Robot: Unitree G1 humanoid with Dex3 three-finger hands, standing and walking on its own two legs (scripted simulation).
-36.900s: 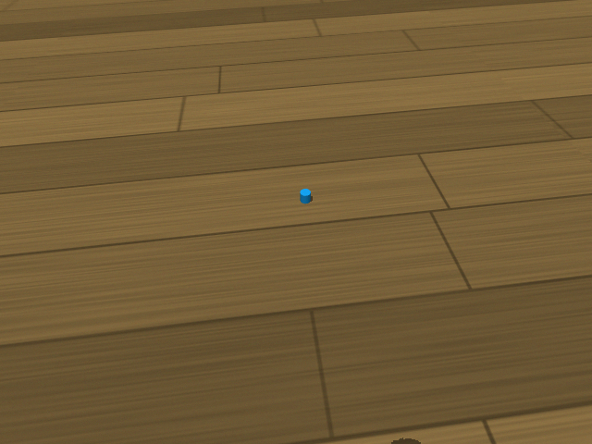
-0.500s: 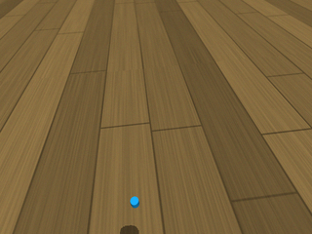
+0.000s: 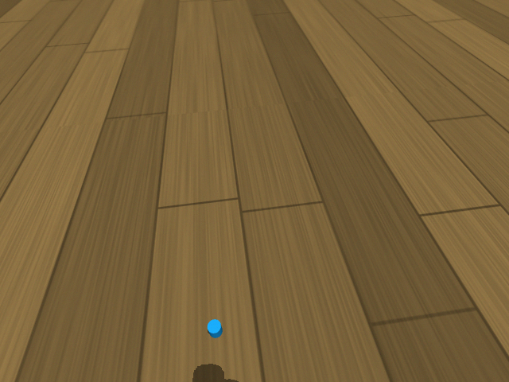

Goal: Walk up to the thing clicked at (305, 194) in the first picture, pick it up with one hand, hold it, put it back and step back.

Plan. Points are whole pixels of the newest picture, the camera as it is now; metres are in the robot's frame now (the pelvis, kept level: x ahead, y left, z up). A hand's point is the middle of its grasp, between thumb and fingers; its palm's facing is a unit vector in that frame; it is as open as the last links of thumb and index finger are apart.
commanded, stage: stand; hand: left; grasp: from above
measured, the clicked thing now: (215, 328) +0.47 +0.20 -0.75
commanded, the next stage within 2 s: step back in 1.26 s
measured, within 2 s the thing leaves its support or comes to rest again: neither
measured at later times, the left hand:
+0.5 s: hand out of the picture +0.08 +0.25 -0.16, palm faces +0.00 -0.94 -0.34, open 7.3 cm
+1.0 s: hand out of the picture +0.09 +0.25 -0.16, palm faces -0.01 -0.94 -0.34, open 7.3 cm
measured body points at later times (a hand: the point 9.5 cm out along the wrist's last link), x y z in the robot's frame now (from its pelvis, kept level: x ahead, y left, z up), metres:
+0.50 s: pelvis +0.01 +0.00 +0.00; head +0.02 -0.01 +0.45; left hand +0.08 +0.30 -0.13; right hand +0.08 -0.29 -0.14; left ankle +0.01 +0.14 -0.75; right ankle +0.02 -0.14 -0.75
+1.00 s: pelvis +0.01 +0.00 +0.00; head +0.02 +0.00 +0.45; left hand +0.09 +0.29 -0.13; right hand +0.08 -0.30 -0.14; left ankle +0.01 +0.14 -0.75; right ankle +0.02 -0.14 -0.75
